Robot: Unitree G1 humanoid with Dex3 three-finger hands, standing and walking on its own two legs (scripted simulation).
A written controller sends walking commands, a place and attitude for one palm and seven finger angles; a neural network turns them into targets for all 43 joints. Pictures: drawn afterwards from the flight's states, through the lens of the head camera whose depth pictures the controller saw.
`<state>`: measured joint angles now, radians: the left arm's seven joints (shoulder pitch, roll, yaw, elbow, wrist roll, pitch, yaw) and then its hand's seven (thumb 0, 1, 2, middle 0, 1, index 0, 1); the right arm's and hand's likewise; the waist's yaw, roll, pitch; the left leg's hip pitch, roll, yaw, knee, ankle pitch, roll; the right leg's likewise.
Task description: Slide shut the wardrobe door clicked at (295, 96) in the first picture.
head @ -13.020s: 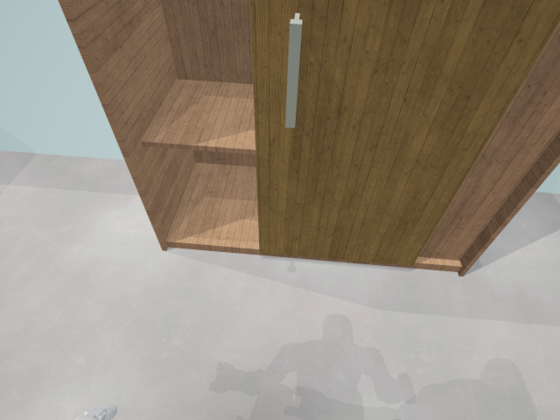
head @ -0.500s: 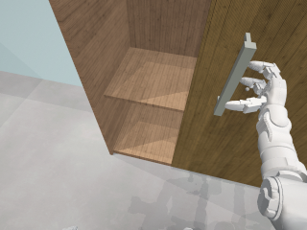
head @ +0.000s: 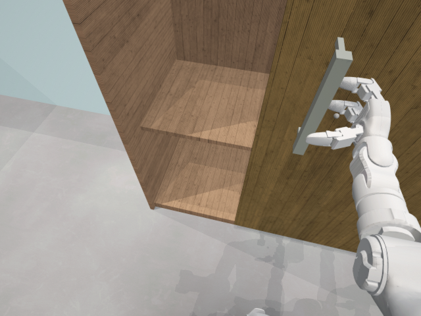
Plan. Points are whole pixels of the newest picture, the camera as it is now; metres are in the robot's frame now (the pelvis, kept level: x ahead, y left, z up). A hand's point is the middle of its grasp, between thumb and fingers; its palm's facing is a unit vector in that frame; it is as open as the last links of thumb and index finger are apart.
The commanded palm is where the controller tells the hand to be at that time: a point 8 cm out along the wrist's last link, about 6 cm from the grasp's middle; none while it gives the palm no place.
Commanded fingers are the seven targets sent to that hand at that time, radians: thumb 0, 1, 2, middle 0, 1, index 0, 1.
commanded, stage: slide the fingers in behind the handle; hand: right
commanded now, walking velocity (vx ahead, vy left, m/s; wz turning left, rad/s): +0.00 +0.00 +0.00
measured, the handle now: (316, 103) +0.52 -0.13 +0.12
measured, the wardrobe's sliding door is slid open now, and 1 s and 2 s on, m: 0.41 0.41 0.41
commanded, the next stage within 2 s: grip the handle and tug to test in 1.62 s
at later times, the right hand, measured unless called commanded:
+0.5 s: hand (326, 119) +0.47 -0.14 +0.13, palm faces +0.10 +0.99 -0.01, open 14.0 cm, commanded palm +0.44 -0.18 +0.13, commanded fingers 0.00 0.50 -0.30 0.30 1.20 0.30 1.20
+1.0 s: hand (315, 116) +0.48 -0.12 +0.12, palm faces +0.10 +1.00 +0.00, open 13.9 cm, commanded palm +0.45 -0.17 +0.13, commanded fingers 0.00 0.50 -0.30 0.30 1.20 0.30 1.20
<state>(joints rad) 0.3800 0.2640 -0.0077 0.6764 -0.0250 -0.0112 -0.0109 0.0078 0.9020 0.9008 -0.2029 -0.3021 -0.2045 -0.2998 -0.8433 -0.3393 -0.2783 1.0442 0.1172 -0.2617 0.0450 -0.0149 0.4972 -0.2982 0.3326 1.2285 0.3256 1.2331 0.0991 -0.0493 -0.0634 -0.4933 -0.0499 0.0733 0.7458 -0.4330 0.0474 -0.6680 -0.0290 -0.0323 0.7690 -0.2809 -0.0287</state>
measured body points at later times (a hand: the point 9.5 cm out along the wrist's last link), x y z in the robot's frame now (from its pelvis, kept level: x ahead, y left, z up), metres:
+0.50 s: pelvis +0.01 +0.00 +0.00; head +0.05 +0.01 +0.45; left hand +0.06 +0.26 -0.12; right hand +0.46 -0.19 +0.13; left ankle -0.04 +0.09 -0.71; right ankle +0.06 -0.10 -0.71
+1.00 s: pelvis +0.01 +0.01 +0.00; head +0.06 +0.02 +0.45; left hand +0.06 +0.26 -0.12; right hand +0.47 -0.18 +0.13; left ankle -0.04 +0.09 -0.71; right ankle +0.06 -0.10 -0.71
